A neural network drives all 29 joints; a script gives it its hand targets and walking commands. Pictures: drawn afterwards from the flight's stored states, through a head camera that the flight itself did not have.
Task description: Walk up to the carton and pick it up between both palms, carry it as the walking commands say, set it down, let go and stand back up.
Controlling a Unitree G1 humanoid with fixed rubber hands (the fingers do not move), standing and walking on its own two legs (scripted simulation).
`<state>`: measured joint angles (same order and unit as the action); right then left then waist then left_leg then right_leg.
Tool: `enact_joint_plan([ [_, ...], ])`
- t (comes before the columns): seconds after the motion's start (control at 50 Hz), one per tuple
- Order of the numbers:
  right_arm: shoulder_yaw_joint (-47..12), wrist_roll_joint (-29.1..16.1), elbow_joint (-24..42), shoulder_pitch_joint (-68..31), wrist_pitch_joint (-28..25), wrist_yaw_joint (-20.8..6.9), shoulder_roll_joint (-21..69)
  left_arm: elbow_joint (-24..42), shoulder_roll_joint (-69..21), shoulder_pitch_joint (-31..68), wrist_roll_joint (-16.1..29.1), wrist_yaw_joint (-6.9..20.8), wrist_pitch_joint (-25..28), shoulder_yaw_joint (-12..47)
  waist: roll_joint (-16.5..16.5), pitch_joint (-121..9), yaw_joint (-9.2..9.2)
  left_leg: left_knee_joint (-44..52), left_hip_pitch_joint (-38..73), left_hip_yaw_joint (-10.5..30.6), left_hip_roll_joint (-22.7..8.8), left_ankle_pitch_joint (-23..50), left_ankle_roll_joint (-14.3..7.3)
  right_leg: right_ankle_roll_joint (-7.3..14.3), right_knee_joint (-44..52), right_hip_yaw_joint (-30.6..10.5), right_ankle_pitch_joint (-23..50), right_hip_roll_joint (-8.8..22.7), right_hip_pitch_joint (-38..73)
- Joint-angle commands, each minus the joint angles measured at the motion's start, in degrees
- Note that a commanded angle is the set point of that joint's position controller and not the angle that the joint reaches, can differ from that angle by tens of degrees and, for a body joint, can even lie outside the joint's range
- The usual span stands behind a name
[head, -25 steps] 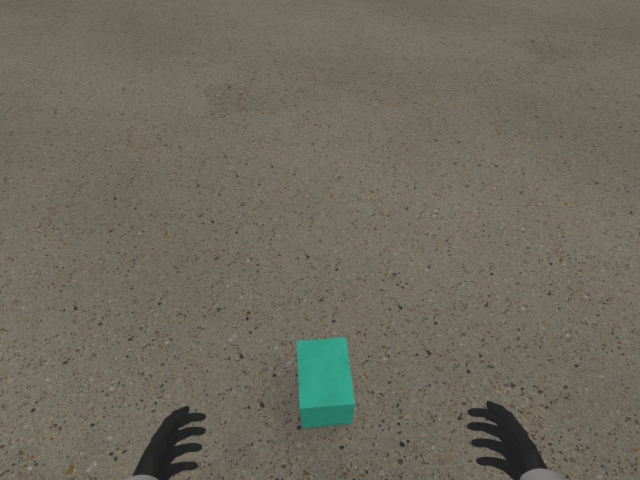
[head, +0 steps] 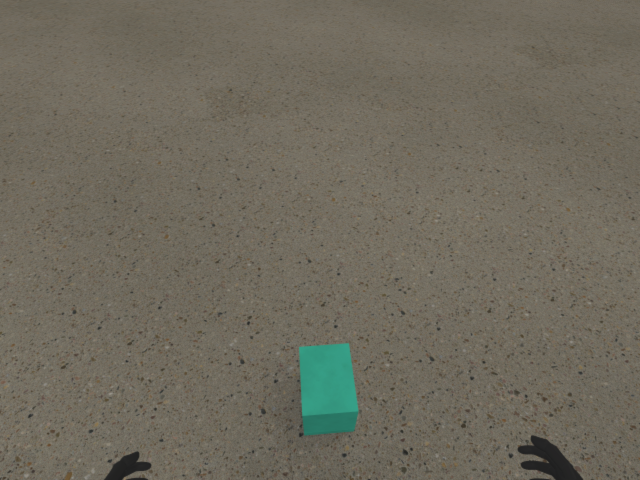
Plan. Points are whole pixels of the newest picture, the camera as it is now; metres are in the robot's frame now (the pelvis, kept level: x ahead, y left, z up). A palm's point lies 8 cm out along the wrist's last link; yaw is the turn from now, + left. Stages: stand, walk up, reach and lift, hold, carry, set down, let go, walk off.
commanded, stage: stand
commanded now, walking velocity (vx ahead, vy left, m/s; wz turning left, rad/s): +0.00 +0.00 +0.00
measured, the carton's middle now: (326, 389) +0.50 -0.01 -0.68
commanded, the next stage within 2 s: none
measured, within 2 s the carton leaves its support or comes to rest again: neither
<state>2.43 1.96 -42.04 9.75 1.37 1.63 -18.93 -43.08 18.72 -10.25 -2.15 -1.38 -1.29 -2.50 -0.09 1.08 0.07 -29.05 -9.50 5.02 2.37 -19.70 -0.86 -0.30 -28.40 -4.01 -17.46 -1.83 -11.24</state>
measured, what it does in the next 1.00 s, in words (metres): stands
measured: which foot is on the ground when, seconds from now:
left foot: down 0.00-1.00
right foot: down 0.00-1.00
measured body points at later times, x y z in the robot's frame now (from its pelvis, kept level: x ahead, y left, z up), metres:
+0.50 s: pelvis +0.00 +0.00 +0.01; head +0.00 +0.00 +0.45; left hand +0.13 +0.29 -0.10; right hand +0.12 -0.30 -0.10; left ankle -0.05 +0.11 -0.74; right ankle -0.03 -0.13 -0.74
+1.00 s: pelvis -0.02 -0.01 +0.01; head -0.02 +0.00 +0.46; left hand +0.09 +0.30 -0.11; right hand +0.09 -0.31 -0.10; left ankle -0.05 +0.11 -0.74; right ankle -0.03 -0.13 -0.74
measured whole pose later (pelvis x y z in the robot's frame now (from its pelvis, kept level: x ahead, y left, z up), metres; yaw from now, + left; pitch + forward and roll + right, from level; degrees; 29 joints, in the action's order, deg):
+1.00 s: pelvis -0.02 -0.01 +0.01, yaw +0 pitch -2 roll +0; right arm 0.7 1.2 -54.3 8.6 -0.3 1.4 -21.1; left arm -55.9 20.9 -7.7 -1.2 -1.1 0.1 -1.3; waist 0.0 1.7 0.3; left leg -21.6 -5.0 5.0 1.8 -14.4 -0.3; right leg 0.1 -21.5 -4.2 -12.3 -1.9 -7.0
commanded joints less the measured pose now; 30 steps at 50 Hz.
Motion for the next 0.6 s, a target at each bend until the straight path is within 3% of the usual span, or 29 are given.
enact_joint_plan([
  [0.0, 1.69, -0.1, 2.42, -1.05, -0.92, 0.33, -8.13, 2.4, 7.47, 1.88, 0.1, -0.36, 1.09, -1.39, 0.95, -4.71, -0.35, 3.46, 0.67, 2.86, -5.51, 24.5, 0.96, 0.47, 1.91, -2.3, 19.87, 4.4, 4.05],
  [0.22, 1.21, -0.38, -1.01, -1.08, -1.29, 0.59, -8.92, -1.3, 8.31, 2.88, 0.39, -0.64, 1.27, -1.08, 0.44, -4.43, -0.19, 4.53, 1.78, 3.09, -5.8, 26.7, 0.83, 0.81, 2.89, -2.81, 22.89, 5.1, 6.14],
  [0.58, 0.37, -0.42, -5.78, -1.95, -1.93, 0.38, -10.26, -5.96, 9.87, 4.16, 0.69, -0.31, 1.69, -1.0, 0.25, -2.09, -0.04, 8.41, 1.67, 3.79, -6.44, 19.23, 0.17, 1.24, 6.85, -4.4, 18.24, 5.91, 6.11],
])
